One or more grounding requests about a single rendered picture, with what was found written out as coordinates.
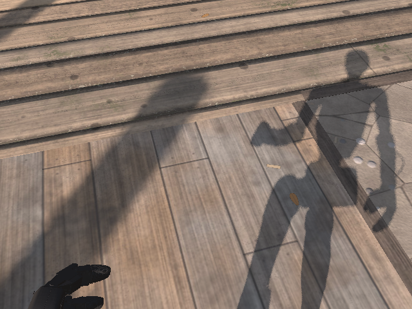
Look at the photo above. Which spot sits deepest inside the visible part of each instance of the robot left hand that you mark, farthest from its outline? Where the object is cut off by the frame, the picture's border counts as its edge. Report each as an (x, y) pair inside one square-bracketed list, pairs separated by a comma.
[(55, 294)]

